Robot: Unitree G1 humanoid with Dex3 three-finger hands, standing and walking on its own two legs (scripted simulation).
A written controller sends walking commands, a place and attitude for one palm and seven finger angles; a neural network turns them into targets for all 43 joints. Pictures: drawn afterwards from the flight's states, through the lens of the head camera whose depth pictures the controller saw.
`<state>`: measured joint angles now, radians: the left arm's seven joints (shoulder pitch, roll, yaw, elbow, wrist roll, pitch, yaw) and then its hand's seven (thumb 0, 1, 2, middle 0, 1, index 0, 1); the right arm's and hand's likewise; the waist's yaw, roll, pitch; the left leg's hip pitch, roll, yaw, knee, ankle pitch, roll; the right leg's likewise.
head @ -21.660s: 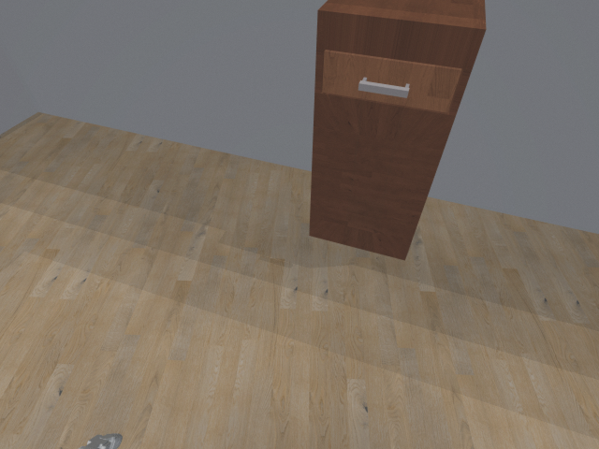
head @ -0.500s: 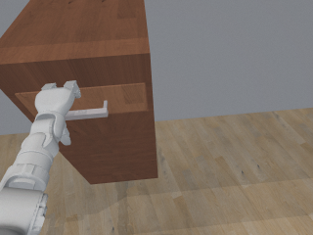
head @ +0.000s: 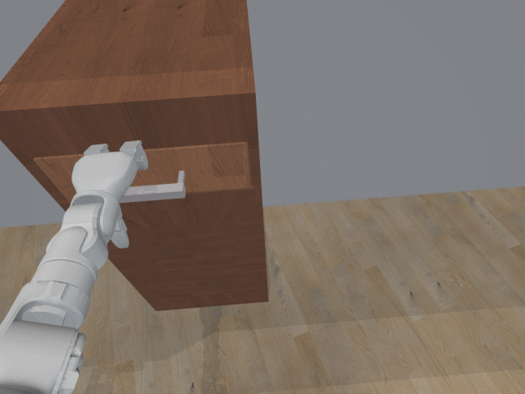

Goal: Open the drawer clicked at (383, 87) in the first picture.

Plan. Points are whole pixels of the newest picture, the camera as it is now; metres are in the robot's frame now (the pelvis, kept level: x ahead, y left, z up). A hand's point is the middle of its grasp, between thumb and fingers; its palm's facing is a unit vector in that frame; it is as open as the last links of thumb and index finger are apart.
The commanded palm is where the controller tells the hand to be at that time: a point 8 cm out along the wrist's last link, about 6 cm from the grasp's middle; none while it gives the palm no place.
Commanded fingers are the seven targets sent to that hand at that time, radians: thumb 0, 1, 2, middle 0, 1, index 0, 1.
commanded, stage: re-aim the fingers above the handle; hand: left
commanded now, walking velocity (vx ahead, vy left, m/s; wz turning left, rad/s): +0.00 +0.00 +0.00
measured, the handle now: (148, 185) +0.48 +0.24 +0.01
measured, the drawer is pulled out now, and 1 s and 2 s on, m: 0.00 0.00 0.00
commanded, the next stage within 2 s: lower the fingers behind the handle in 0.20 s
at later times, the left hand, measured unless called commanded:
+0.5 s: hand (122, 198) +0.42 +0.26 +0.05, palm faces -0.14 +0.00 -0.99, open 13.7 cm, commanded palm +0.41 +0.26 +0.11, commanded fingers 0.00 -0.50 0.30 -0.30 -1.20 -0.30 -1.20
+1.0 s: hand (126, 200) +0.43 +0.26 +0.03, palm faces -0.08 +0.02 -1.00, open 13.7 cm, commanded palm +0.41 +0.26 +0.07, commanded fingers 0.00 -0.50 0.30 -0.30 -1.20 -0.30 -1.20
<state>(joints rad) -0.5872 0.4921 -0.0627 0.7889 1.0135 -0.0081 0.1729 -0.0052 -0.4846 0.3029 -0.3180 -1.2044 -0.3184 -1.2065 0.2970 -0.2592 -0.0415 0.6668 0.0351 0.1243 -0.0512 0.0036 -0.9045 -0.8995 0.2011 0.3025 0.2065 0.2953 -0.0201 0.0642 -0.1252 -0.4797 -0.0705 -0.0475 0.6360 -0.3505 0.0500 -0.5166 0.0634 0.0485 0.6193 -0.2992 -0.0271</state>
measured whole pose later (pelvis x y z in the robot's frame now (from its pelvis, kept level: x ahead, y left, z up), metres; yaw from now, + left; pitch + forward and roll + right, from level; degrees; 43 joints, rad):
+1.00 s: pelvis -0.01 +0.00 -0.01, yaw -1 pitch +15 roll -1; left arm -0.70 0.51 -0.05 1.01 1.07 0.00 0.26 0.00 -0.49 0.30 -0.32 -1.21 -0.32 -1.26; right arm 0.30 -0.25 -0.02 0.68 0.03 0.12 -0.05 0.00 -0.90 -0.90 0.20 0.30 0.21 0.30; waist -0.06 0.05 -0.15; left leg -0.61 -0.06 -0.04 0.72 -0.37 0.05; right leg -0.64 0.07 0.05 0.69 -0.31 -0.03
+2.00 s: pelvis -0.03 +0.00 -0.03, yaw +0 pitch +19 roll -1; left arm -0.76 0.54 -0.07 1.02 1.07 -0.03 0.33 0.00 -0.49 0.30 -0.27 -1.37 -0.32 -1.20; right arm 0.35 -0.27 -0.03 0.67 0.03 0.08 -0.05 0.00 -0.90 -0.90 0.20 0.30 0.21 0.30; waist -0.06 0.04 -0.16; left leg -0.79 -0.07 -0.04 0.87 -0.40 0.05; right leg -0.81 0.07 0.03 0.82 -0.33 -0.02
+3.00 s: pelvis +0.00 +0.01 +0.00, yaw +1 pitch +12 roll -1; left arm -0.60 0.50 -0.07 0.73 1.03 -0.09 0.18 -0.01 -0.49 0.30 -0.32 -1.20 -0.32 -1.20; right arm 0.26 -0.26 -0.05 0.65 0.03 0.11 -0.06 0.00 -0.90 -0.90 0.20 0.30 0.21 0.30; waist -0.01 0.05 -0.11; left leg -0.51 -0.08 -0.06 0.68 -0.37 0.06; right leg -0.53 0.05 0.03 0.64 -0.31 -0.02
